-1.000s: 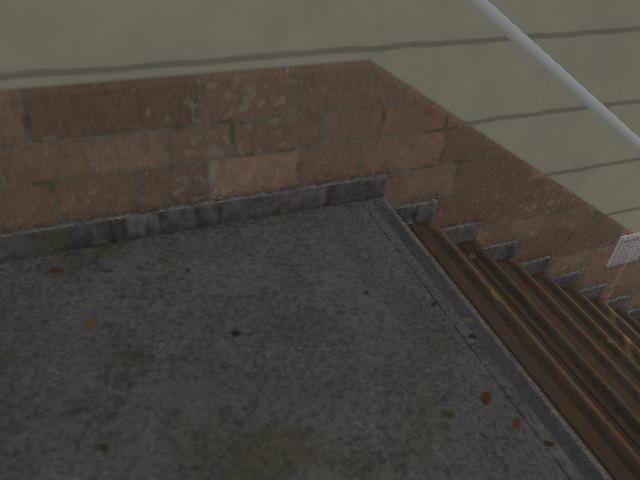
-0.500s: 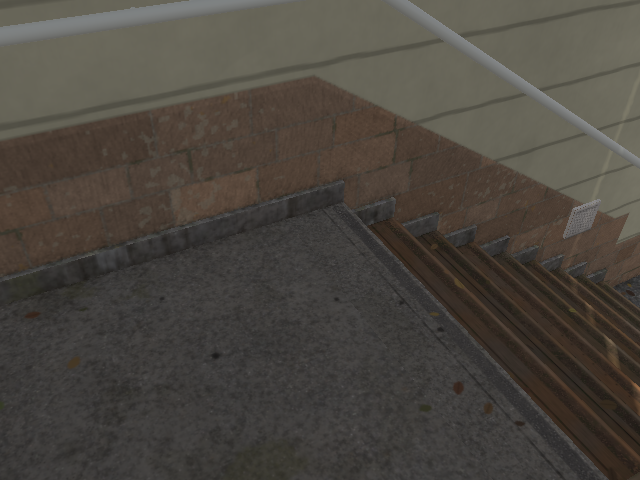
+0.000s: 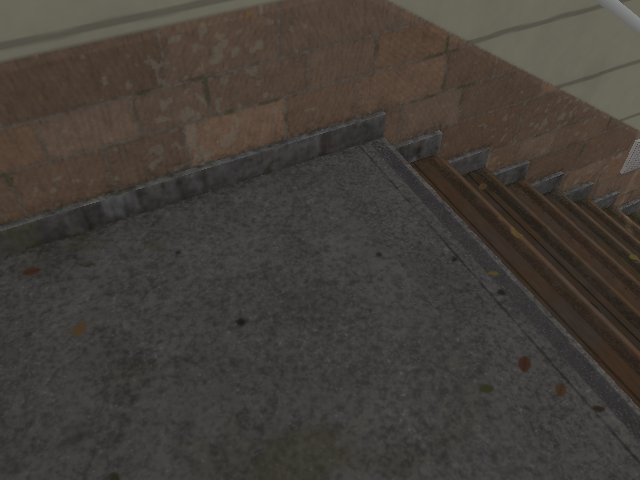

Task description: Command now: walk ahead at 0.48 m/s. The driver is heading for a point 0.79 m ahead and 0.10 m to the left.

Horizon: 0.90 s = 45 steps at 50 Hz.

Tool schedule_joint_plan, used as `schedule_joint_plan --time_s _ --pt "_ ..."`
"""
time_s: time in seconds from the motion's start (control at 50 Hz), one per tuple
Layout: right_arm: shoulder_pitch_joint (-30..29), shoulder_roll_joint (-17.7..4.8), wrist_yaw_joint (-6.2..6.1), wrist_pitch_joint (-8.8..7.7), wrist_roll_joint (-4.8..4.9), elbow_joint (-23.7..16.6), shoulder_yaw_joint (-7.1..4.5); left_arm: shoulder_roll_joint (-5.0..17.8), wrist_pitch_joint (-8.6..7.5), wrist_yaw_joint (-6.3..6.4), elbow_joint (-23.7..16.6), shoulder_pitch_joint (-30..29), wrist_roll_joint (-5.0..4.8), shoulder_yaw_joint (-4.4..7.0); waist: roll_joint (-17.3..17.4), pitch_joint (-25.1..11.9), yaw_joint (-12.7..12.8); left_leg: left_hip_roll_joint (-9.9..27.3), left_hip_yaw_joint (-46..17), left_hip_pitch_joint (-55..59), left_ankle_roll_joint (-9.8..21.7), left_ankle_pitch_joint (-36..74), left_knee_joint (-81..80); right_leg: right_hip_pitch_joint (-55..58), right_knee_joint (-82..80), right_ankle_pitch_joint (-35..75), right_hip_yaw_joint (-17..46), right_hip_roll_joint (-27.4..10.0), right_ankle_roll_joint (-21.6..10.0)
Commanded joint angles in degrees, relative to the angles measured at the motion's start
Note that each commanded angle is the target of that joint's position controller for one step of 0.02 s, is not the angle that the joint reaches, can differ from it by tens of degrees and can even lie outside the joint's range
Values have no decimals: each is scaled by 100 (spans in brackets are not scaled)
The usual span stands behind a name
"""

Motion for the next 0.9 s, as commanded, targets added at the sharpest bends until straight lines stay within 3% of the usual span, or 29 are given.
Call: schedule_joint_plan --time_s 0.02,0.04,0.06,0.08,0.1,0.12,0.16,0.2,0.22,0.24,0.26,0.28,0.3,0.32,0.34,0.38,0.4,0.48,0.5,0.58,0.62,0.66,0.68,0.7,0.72,0.74,0.76,0.8,0.9 --pt "-1084 -971 -28 -265 96 -562 -235 662 -10 -160 125 630 -72 283 1304 703 738 1795 -1760 -2205 1176 1610 -1708 1204 -544 2726 427 -495 -1" --pt "-1106 -593 -5 -279 177 -694 -118 726 -114 -158 -137 -326 -136 314 805 1108 405 1322 -1341 -1989 1087 511 -1482 550 -1752 3688 93 -385 -85" --pt "-1041 -560 13 -349 210 -758 -99 562 -241 -143 -185 -820 -69 246 795 1060 158 1156 -1248 -1783 1028 -71 -1230 878 -2556 4348 -4 -418 -43" --pt "-809 -525 64 -324 62 -772 -112 435 -277 -219 -152 -1223 -122 159 454 1030 -164 741 -740 -1943 846 -279 -1138 1631 -3507 4299 -577 -138 32" --pt "-538 -718 56 -328 62 -724 -165 262 -296 -226 -333 -1577 -196 114 663 1065 -412 871 -814 -1902 911 28 -1096 2191 -3833 4053 -692 -68 148" --pt "-248 -843 42 -331 -56 -668 -194 322 -310 -245 -405 -1670 -151 98 516 950 -550 897 -963 -1189 909 457 -942 2270 -4227 3789 -752 -111 156" --pt "226 -840 -70 -182 -229 -409 -209 523 -268 -234 -37 -700 -162 145 734 739 -314 758 -1007 315 943 2136 271 2456 -5313 3597 -811 -211 83" --pt "328 -780 -98 62 -135 -263 -275 957 -262 -138 600 1467 -80 368 608 86 638 467 -665 -463 909 3450 3297 4820 -5524 2842 -615 -83 3" --pt "93 -483 -115 97 -110 -240 -266 1297 -204 -155 842 2058 11 499 -446 -101 944 -311 -335 -2008 814 -594 5685 5900 -4621 3108 -289 -473 -158" --pt "737 -83 -140 16 77 -458 -167 1310 -265 -216 865 2330 98 374 -1171 -663 414 -285 -1154 -3663 935 -1454 6575 7010 -2680 4555 233 -1111 142" --pt "738 -177 -200 -67 147 -607 -133 1148 -240 -224 811 2383 -40 345 -1312 -1169 456 -11 -1212 -4222 1068 -782 6475 7152 -2978 3703 1001 -1342 18" --pt "72 -353 -136 -82 211 -891 -106 1490 -221 -87 640 1741 -145 452 -1737 -1332 497 84 -839 -4907 893 354 5530 6565 -4629 -1047 2341 -1990 -712" --pt "-911 -601 -93 -64 -40 -988 -155 1005 -276 -11 467 1233 -207 320 -730 -646 508 472 -788 -4574 781 1273 4957 5214 -5518 -2687 2677 -1826 -734" --pt "-1025 -620 -12 -51 -205 -980 -193 841 -341 47 447 1076 -110 260 -832 -323 390 539 -933 -4416 684 1419 4974 4418 -5482 -2180 3098 -2028 -898" --pt "-1137 -367 88 60 -250 -985 -125 594 -391 95 524 1067 36 153 28 179 70 661 -1009 -4061 479 1748 4192 3256 -5282 -1075 2653 -1925 -942" --pt "-1024 65 167 209 -273 -936 -22 479 -440 166 735 1331 36 142 71 147 -166 705 -1078 -3400 327 1994 3634 2499 -5357 481 1779 -1612 -922" --pt "-955 121 159 239 -223 -998 18 446 -462 183 720 1374 -51 141 -269 143 -293 655 -1105 -3485 305 2116 3438 2538 -5367 1149 1507 -1568 -946" --pt "-1893 -32 206 218 -156 -1329 109 116 -480 186 608 1202 -257 69 25 387 -362 640 -691 -2943 438 3433 1531 2449 -5694 1830 -75 -934 -510" --pt "-2040 -16 218 214 -42 -1375 149 288 -491 202 648 1235 -247 126 35 404 -329 594 -580 -2709 474 3773 1017 2633 -5702 1654 -281 -926 -476" --pt "-2692 -61 310 119 35 -1518 217 524 -470 248 821 1765 -247 145 148 607 -40 199 62 -2087 685 3476 -622 3834 -5768 2673 -765 -927 -329" --pt "-2324 -158 327 112 -73 -1423 116 663 -392 286 889 1866 -149 191 149 322 -149 -222 449 -1752 943 2652 -970 4793 -4809 4720 -1082 -939 -279" --pt "-916 -320 318 39 -32 -1022 -66 707 -295 280 859 1827 -114 207 -106 -498 -736 -472 353 -88 1260 2773 -1539 4735 -2829 4836 -1364 -876 -206" --pt "-473 -739 237 47 -114 -1004 -233 538 -282 254 729 1847 -165 184 351 -885 -938 427 -1100 1033 1547 2234 -1618 3615 -1201 2985 -1493 -703 -36" --pt "-398 -1309 197 130 -97 -1062 -391 8 -307 87 355 2061 -255 88 1844 -1469 -603 2172 -4439 2591 2731 2094 -2272 1307 989 -2082 -1191 598 266" --pt "-270 -1105 141 221 33 -969 -363 502 -356 73 112 1043 -119 211 924 -1231 -881 1977 -4801 2712 2525 938 -2906 219 963 -1782 -227 482 147" --pt "-648 -992 67 246 23 -987 -336 584 -449 37 -173 412 -189 223 921 -320 -773 1875 -3983 1994 2215 1117 -3057 -142 515 -1211 -214 176 77" --pt "-879 -762 38 241 0 -969 -292 489 -517 38 -213 311 -219 219 537 49 -497 1681 -3443 1265 1958 2043 -3132 146 -106 -809 -243 -32 73" --pt "-1078 -391 -23 167 65 -989 -178 391 -370 65 -196 540 -93 232 481 120 -74 1179 -2617 339 1659 3433 -3156 987 -788 -605 -174 -167 255" --pt "-721 -789 44 24 83 -1007 -273 258 -65 39 -384 80 -78 212 658 66 18 811 -1835 -169 1602 5367 -3138 1275 -1919 -155 -475 -67 602"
